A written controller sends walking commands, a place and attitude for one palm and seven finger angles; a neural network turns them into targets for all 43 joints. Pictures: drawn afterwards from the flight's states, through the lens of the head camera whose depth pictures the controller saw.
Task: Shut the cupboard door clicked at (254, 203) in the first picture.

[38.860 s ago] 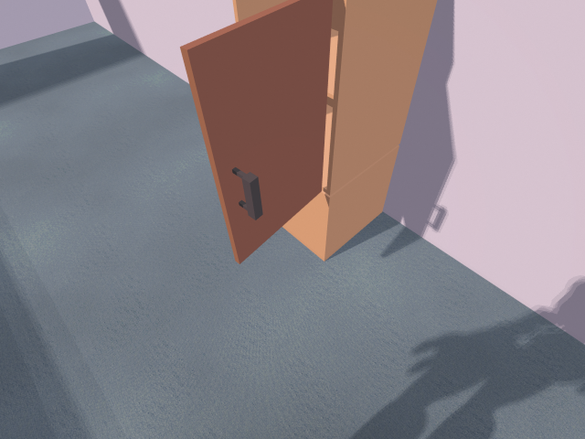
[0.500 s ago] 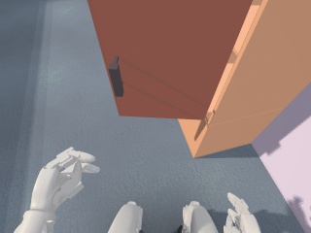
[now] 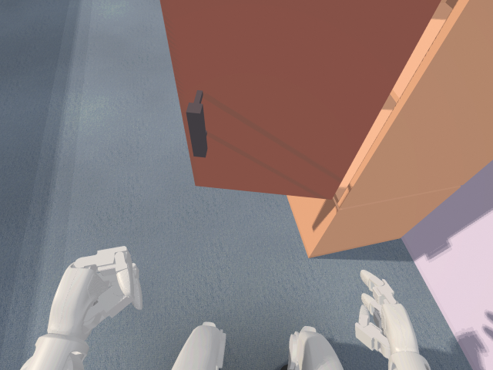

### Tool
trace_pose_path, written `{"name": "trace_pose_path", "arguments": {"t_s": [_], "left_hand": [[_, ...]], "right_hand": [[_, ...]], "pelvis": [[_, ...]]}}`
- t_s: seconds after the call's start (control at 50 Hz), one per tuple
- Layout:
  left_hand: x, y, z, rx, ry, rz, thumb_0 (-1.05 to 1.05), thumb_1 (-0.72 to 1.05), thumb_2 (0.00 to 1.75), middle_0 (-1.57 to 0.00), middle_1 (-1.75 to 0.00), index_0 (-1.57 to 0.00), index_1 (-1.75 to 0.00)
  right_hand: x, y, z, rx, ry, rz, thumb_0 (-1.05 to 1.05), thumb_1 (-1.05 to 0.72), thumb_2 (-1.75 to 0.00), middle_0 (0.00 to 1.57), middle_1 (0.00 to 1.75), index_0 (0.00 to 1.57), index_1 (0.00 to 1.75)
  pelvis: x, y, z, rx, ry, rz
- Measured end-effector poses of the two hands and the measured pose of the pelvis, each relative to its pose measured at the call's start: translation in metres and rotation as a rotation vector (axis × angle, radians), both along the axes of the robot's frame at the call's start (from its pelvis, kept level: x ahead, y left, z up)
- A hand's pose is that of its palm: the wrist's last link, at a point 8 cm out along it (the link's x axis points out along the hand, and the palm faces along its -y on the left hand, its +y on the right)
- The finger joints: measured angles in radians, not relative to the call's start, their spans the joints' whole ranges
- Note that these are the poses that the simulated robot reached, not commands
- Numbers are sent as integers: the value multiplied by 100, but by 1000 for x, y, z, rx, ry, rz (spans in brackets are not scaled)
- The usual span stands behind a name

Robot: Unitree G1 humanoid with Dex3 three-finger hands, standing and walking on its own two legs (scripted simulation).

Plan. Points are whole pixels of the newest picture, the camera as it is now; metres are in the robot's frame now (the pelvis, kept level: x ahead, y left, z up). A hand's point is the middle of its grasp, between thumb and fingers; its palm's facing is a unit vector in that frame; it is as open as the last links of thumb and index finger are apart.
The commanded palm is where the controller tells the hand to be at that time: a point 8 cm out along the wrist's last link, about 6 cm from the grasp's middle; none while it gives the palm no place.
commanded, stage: raise the hand and make a fist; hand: left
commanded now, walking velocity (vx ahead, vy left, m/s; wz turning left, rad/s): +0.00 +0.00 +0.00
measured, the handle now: (199, 124) +0.53 +0.15 +0.04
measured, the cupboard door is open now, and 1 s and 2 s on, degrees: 72 72 72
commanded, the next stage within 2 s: bring the fist close to the handle in 0.60 s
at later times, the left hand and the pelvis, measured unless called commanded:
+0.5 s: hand (137, 287) +0.22 +0.17 +0.05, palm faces -0.03 -1.00 -0.04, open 3.1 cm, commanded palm +0.20 +0.23 +0.05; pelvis +0.00 -0.01 +0.00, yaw +0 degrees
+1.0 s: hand (165, 254) +0.27 +0.15 +0.05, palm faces -0.08 -1.00 -0.02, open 3.1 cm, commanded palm +0.27 +0.20 +0.05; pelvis -0.01 -0.01 +0.00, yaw +0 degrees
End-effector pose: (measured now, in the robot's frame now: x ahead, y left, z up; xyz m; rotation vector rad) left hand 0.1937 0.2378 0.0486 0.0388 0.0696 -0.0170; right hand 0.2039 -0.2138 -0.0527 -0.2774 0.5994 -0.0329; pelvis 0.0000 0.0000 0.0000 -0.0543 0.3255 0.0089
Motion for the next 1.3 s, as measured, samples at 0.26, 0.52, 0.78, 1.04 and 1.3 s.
{"name": "trace_pose_path", "arguments": {"t_s": [0.26,0.52,0.78,1.04,1.3], "left_hand": [[12,-2,1,3,-8,-15,1,90,90,-130,-149,-130,-149],[9,-9,1,3,-15,-12,1,90,90,-130,-150,-130,-150],[7,-10,1,3,-22,-11,1,90,90,-130,-150,-130,-150],[69,-37,0,-17,-57,-68,1,90,90,-130,-150,-130,-150],[126,-48,0,-12,-70,-43,1,90,90,-130,-150,-130,-150]], "right_hand": [[-24,-19,-18,-7,91,-54,2,-90,-90,21,30,21,30],[-35,-35,-16,-23,94,-94,2,-90,-90,20,30,21,30],[-26,-25,-14,-7,63,-58,2,-90,-90,20,30,21,30],[-40,-26,-22,-6,123,-69,2,-90,-90,21,30,21,30],[-69,-38,-29,-19,256,-117,1,-90,-90,21,30,21,30]], "pelvis": [[2,-6,-3,5,9,-5],[-1,-10,-2,14,4,-10],[-3,-10,-2,12,0,-3],[-5,-8,-1,16,10,-5],[-2,-8,7,27,20,-13]]}}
